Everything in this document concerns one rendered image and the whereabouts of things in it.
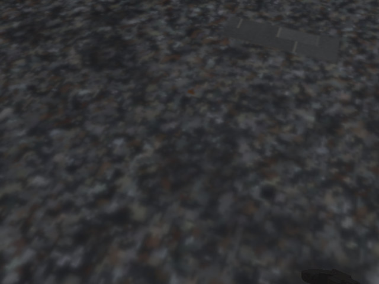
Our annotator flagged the robot right hand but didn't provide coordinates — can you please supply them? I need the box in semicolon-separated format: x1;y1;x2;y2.
301;269;360;284

